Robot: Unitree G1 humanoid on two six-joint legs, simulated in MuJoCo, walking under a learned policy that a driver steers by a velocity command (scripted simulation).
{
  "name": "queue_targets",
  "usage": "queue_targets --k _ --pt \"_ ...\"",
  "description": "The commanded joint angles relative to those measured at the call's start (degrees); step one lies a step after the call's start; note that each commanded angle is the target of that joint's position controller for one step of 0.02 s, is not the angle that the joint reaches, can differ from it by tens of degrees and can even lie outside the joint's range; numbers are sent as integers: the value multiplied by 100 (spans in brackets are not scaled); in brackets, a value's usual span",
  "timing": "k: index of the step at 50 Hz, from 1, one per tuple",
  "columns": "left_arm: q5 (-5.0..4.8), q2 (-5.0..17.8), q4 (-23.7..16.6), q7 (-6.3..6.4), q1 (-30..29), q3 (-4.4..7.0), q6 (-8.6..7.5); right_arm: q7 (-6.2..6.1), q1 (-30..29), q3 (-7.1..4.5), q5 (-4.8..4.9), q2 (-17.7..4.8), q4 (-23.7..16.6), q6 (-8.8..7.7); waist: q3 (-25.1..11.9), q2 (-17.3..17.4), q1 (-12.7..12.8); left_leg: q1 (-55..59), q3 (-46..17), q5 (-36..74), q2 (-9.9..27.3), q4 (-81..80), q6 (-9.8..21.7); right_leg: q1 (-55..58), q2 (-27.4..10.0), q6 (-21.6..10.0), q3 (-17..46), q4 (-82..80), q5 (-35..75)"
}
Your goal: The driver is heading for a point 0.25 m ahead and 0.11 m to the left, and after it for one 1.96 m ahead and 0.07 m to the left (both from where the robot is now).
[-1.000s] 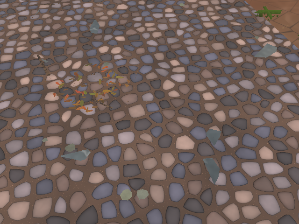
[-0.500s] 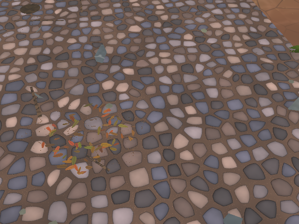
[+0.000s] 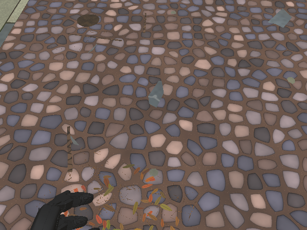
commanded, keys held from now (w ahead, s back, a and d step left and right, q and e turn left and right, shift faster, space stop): w+q+shift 0.04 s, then q+shift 0.32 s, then shift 0.12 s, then e+shift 0.52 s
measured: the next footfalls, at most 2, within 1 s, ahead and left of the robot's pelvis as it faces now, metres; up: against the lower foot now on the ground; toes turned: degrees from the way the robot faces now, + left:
right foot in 0.14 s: +0.38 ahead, -0.16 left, +0.00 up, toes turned +10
left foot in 0.54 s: +0.46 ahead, +0.14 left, +0.00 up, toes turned +28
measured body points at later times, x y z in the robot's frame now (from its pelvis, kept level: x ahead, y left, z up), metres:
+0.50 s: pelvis +0.33 -0.02 -0.01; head +0.36 +0.01 +0.44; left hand +0.22 +0.26 -0.13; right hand +0.65 -0.15 -0.07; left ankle +0.42 +0.12 -0.71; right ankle +0.34 -0.17 -0.74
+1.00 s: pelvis +0.37 -0.02 -0.01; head +0.38 -0.05 +0.44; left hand +0.39 +0.27 -0.11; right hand +0.56 -0.26 -0.13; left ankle +0.41 +0.12 -0.71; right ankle +0.37 -0.10 -0.74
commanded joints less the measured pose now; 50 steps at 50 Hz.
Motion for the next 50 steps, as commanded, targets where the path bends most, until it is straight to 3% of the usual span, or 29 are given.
queue_targets --k 1,4,5,6,7,8,9,10,11,13,15,18,20,23,26,27,28,29,30,31,33,36,39,45,46,47,48,49,50 --pt "-116 450 -482 -11 -468 63 -26 23 -169 -241 59 -959 -480 -134 257 233 39 -1415 -1232 3273 1145 -632 347 1534 590 -60 -640 -945 1183" --pt "-89 638 -552 84 -327 109 -75 -66 -128 -292 36 -1068 -471 -52 34 243 87 -594 -1249 4932 1066 416 -47 2199 998 -226 -593 -1930 904" --pt "-92 863 -442 167 168 196 -122 -89 -149 -323 15 -1185 -475 -49 -350 335 298 -508 -1320 5488 996 1256 -285 2946 1160 -270 -513 -2076 856" --pt "-117 1066 -229 245 1076 289 -192 -92 -475 -360 52 -1332 -560 -66 -744 402 857 -788 -1346 5248 842 2438 -478 3976 971 -325 -322 -2393 1316" --pt "-23 1428 47 317 2190 416 -258 -83 -781 -290 129 -1016 -749 -107 -1353 322 1329 -1527 -1163 3890 645 3852 -620 5360 204 -449 121 -2081 1713" --pt "146 1725 178 312 2877 478 -258 -181 -366 -84 179 -54 -953 -75 -2168 -1090 1062 -2926 -280 -2293 116 5983 -692 7005 -1926 -704 1399 -952 5447" --pt "45 1734 117 196 2813 579 -154 -321 126 -101 393 -583 -1194 38 -3589 -1662 940 -3839 60 -2293 244 7401 -805 7818 -2873 -1590 3072 -1085 5377" --pt "-78 1175 -133 224 2139 526 -67 -332 -393 -172 110 -959 -1089 139 -3181 -735 939 -3779 244 -1306 784 6945 -782 6777 -2179 -1417 2351 -1597 4135" --pt "-87 633 -63 232 1816 359 -50 -242 -963 -213 -11 -975 -1163 217 -2140 -571 951 -4013 395 -913 910 6515 -867 5970 -1636 -1196 1455 -1840 3522" --pt "-88 555 159 285 1836 327 -20 -36 -1273 -179 -157 -648 -1265 398 -992 -613 811 -4080 484 -861 1207 6194 -1004 4684 -1249 -1113 605 -2301 3244" --pt "-222 669 315 249 1759 386 -43 77 -1284 -99 -182 -282 -1477 593 -566 -748 476 -3827 545 -843 1352 5713 -1036 3754 -1299 -1112 181 -2710 3008" --pt "-266 847 275 220 1187 470 -91 200 -1602 -43 -219 -237 -1899 685 -398 -828 155 -3432 687 105 1551 4507 -950 3010 -1289 -1058 -610 -3068 2865" --pt "-258 863 284 186 933 497 -107 282 -1595 24 -182 -165 -1928 659 -462 -861 24 -2320 917 1193 1428 3254 -805 2392 -820 -809 -1364 -2964 2445" --pt "-306 1073 348 143 1211 601 -56 321 -1816 9 -187 -308 -1938 632 -373 -777 181 -1773 1210 1350 1169 2448 -708 2495 -847 -627 -1540 -2614 2122" --pt "-346 1208 464 134 1687 643 132 253 -1459 -51 -337 -446 -1784 443 -486 -327 127 -939 1072 1219 899 1451 -501 2711 -698 -500 -1550 -1304 1851" --pt "-278 1112 530 121 2163 612 208 171 -1213 -89 -403 -707 -1696 308 -713 401 108 -311 728 3049 1270 1084 -397 2479 -302 -309 -1725 -259 739" --pt "-215 476 397 87 2850 442 308 86 -1310 -55 -381 -998 -1913 218 -1270 1716 493 636 -1237 6912 3348 1407 160 1491 288 -75 -1711 1491 -3734" --pt "-315 440 730 175 3264 389 550 7 -1220 134 -97 -570 -1969 213 -2278 910 407 356 -1334 7664 3790 1391 577 2224 399 -87 -408 1698 -3680" --pt "-442 552 701 199 3024 388 665 -127 -1482 117 -20 -564 -1953 309 -2266 984 276 137 -973 5505 3653 941 787 2127 577 -84 -202 1867 -3411" --pt "-391 715 547 198 2416 392 708 -216 -1826 120 -40 -614 -1871 400 -1484 1148 345 -692 -769 3509 3330 380 645 1953 470 -112 -342 1741 -3047" --pt "-243 1019 617 203 2221 553 756 -314 -2270 136 -103 -572 -1811 485 -581 1038 593 -1423 -91 2848 2853 163 309 1939 526 -129 -525 1744 -2556" --pt "-286 736 655 154 2314 582 818 -355 -2143 147 -129 -397 -1746 435 -726 470 672 -1378 378 2707 2852 130 331 2033 574 -157 -603 1777 -2380" --pt "-283 457 492 82 2074 549 873 -362 -2236 128 -182 -277 -1723 411 -703 628 658 -1362 689 1657 2850 74 267 2074 494 -204 -691 1011 -2230" --pt "-308 507 272 -129 2200 615 927 -342 -2304 -57 -178 -535 -1697 497 -781 757 812 -1833 1234 401 3033 466 -215 3216 636 -555 -1111 -883 -1769" --pt "-269 598 355 -141 2411 657 895 -331 -2224 -86 -163 -509 -1650 536 -595 340 898 -2248 1544 -153 2841 1059 -569 3556 684 -688 -850 -1596 -1542" --pt "-173 968 312 -91 2443 738 840 -279 -1941 -74 -135 -300 -1593 618 -92 -975 892 -3065 2045 -1068 2222 2417 -1062 3481 -142 -923 746 -2932 -1678" --pt "-175 1850 66 -4 2316 917 821 -307 -2274 -6 -106 -129 -2010 676 434 -1939 857 -4373 1662 -2155 1131 3382 -1431 2973 -1428 -1573 3219 -3507 -629" --pt "-114 1848 116 127 2407 986 852 -310 -2711 23 -197 -164 -2118 684 495 -1327 984 -4153 845 -1898 1222 4331 -1358 2562 -1344 -1870 2964 -3677 -771" --pt "-162 1593 68 200 2036 912 864 -273 -2591 -2 -126 -249 -2049 663 501 -973 708 -3990 619 -1184 1319 4487 -1307 2393 -926 -1730 2286 -3519 -1149"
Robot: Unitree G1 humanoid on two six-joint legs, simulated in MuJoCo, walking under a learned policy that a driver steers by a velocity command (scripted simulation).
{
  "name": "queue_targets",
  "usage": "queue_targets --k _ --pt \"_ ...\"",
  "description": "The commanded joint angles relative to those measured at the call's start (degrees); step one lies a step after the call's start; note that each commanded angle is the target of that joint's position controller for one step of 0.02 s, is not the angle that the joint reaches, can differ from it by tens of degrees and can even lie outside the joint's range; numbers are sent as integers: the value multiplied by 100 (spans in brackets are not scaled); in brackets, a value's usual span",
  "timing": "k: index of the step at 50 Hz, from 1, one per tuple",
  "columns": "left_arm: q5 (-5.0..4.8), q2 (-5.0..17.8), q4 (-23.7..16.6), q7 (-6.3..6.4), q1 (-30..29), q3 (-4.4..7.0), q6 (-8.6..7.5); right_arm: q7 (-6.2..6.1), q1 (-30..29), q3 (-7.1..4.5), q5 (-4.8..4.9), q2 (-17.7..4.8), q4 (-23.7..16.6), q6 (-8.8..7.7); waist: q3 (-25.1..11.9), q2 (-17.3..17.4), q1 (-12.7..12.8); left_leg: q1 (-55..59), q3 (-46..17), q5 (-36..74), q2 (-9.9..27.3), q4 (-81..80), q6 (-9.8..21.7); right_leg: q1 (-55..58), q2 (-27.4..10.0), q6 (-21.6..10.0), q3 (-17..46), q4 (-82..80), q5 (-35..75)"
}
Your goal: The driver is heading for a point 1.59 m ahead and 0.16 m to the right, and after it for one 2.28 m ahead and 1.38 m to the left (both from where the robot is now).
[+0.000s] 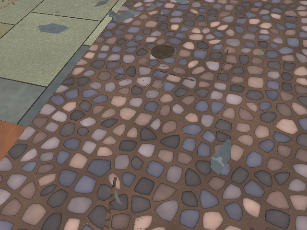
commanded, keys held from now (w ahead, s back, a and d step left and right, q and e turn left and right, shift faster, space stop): e+shift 0.40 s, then shift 0.16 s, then q+shift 0.22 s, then w+q+shift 0.22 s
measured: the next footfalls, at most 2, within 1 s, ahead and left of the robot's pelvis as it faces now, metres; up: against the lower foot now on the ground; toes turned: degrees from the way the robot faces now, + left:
left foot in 0.42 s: +0.11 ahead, +0.08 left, +0.00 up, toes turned -31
right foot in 0.78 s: -0.02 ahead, -0.08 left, +0.00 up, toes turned -20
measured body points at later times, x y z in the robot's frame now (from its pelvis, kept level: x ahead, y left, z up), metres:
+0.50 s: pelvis +0.02 +0.02 +0.01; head +0.06 +0.03 +0.46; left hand +0.26 +0.24 -0.10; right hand +0.05 -0.30 -0.07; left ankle +0.08 +0.10 -0.72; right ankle -0.03 -0.08 -0.69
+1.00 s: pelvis +0.04 +0.01 +0.02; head +0.05 +0.00 +0.47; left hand +0.20 +0.26 -0.08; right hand +0.06 -0.30 -0.09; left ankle +0.10 +0.12 -0.63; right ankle -0.06 -0.07 -0.72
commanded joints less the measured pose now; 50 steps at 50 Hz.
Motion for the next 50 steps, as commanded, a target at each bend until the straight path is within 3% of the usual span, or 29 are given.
queue_targets --k 1,3,4,7,13,18,20,21,22,23,24,25,26,28,30,32,33,35,38,39,40,41,42,43,44,46,50 --pt "-11 1251 -479 183 -259 342 -29 57 -399 -76 55 -413 -626 -122 482 -972 -247 -1090 -926 356 -177 1284 -73 -165 -1327 -858 2412 -2493 542" --pt "-90 1007 -643 134 -557 293 -74 115 -80 -125 -101 -532 -425 -177 -31 -872 -295 -929 -857 775 -299 1541 -53 323 -926 -747 2023 -2106 1775" --pt "-129 975 -636 105 -412 294 -101 148 -41 -117 -104 -504 -410 -176 -244 -698 -246 -908 -879 772 -337 1573 -72 577 -906 -744 2037 -1968 2215" --pt "-141 1089 -568 100 -8 366 -141 152 -216 -42 -21 -386 -524 -155 -379 -667 -41 -1135 -980 701 -383 1046 -127 1217 -859 -767 2310 -1762 2539" --pt "-72 1309 -647 100 124 460 -113 117 -505 23 31 -530 -671 -205 -431 -916 185 -746 -1196 400 -634 -147 -61 1340 -790 -863 3174 -1569 2478" --pt "-58 1376 -734 19 -310 493 -123 60 -239 39 128 -671 -650 -289 -490 -1025 -6 515 -1259 373 -871 -1159 118 753 -520 -611 3686 -1445 2883" --pt "-113 1300 -790 9 -659 468 -142 -22 120 26 124 -702 -579 -331 -434 -983 -308 1561 -1252 864 -826 -2378 167 164 -197 -244 3683 -1320 2266" --pt "-154 1092 -807 27 -661 400 -172 -81 321 -24 85 -893 -524 -369 -535 -613 -363 2273 -1604 1124 -255 -3102 289 -287 109 51 3299 -939 1315" --pt "-137 559 -748 53 -51 268 -197 -126 134 -81 36 -1291 -645 -345 -768 688 13 2894 -3016 832 1275 -3521 685 -831 816 359 2138 364 -783" --pt "23 1022 -757 100 -52 358 -192 -67 -123 -107 -32 -1487 -746 -296 -540 965 -17 2300 -4053 1382 1864 -3592 1304 -1461 1241 475 1230 1282 -1340" --pt "104 1292 -680 93 -199 424 -176 -15 -10 -64 -23 -1142 -696 -275 -466 570 -35 2101 -3651 2019 1801 -3376 1529 -1353 767 522 1173 2044 -1038" --pt "76 1245 -567 43 -205 413 -160 34 -177 23 30 -822 -695 -273 -334 382 20 1865 -2974 2427 1401 -3224 1445 -1233 680 528 1156 2347 -698" --pt "20 1125 -472 -9 -137 378 -128 62 -311 50 24 -722 -707 -270 -283 407 61 1752 -2385 2783 1026 -3140 1323 -1119 685 571 1077 2630 -443" --pt "-55 989 -379 -90 -80 306 -78 37 -233 44 15 -728 -656 -291 -352 674 22 1922 -1849 3510 738 -3008 1263 -1149 688 665 852 2851 -291" --pt "-86 760 -394 -56 -388 187 -58 75 120 60 37 -664 -476 -336 -403 662 -178 2097 -1836 3743 682 -2919 1288 -999 734 696 978 2265 -381" --pt "-81 459 -334 -4 -481 18 -16 120 94 143 53 -501 -346 -376 -441 804 -142 2118 -1859 3194 541 -2970 1183 -466 492 678 800 862 -475" --pt "-65 424 -341 35 -578 -27 -4 158 89 93 59 -645 -310 -344 -363 1028 -175 2093 -1964 2951 422 -2974 1166 -219 382 669 399 246 -630" --pt "-105 599 -352 175 -686 -3 -26 255 454 -126 24 -1127 -191 -219 -199 1237 -352 2158 -2413 3441 434 -2743 1261 -139 575 605 154 -319 -650" --pt "-105 600 -206 310 -202 -27 -195 312 332 -225 137 -1177 -199 -155 -413 873 -11 1888 -2744 3833 343 -2314 978 764 493 403 279 -1907 696" --pt "-56 840 -174 356 -59 25 -277 289 315 -209 180 -1025 -247 -177 -614 597 11 1262 -2679 3082 179 -2127 706 1559 56 270 599 -2121 921" --pt "63 1177 -185 389 307 81 -338 292 317 -115 207 -578 -381 -196 -943 -526 149 132 -2131 500 -339 -1227 455 2536 -1239 -104 1761 -2518 -204" --pt "116 1715 -165 339 44 251 -287 273 13 -111 181 -603 -598 -158 -314 -2044 274 -993 -850 -664 -946 -251 392 1865 -2269 -778 2947 -3021 -1498" --pt "165 1270 -238 303 -127 160 -335 288 -193 -222 4 -1047 -546 -119 132 -1327 256 -1260 -1101 -388 -372 576 437 1576 -2283 -862 2939 -3234 -2185" --pt "102 922 -298 300 -423 42 -391 374 -99 -276 18 -1012 -437 -105 356 -1128 58 -1455 -1111 -14 -356 909 431 1514 -1986 -697 2608 -3314 -2246" --pt "61 765 -342 291 -583 -6 -453 454 123 -280 25 -953 -301 -93 475 -1030 -68 -1565 -1098 357 -295 1158 361 1582 -1742 -511 2150 -3349 -1780" --pt "35 777 -245 305 -390 5 -635 617 243 -256 -31 -784 -218 -104 334 -968 -67 -1834 -937 773 -187 1693 280 1927 -1533 -392 1458 -3341 -1090" --pt "56 822 -16 230 137 58 -823 742 -231 -225 -20 -656 -415 -103 411 -776 141 -2407 -840 1257 -11 1987 170 2153 -1607 -304 743 -3341 -624"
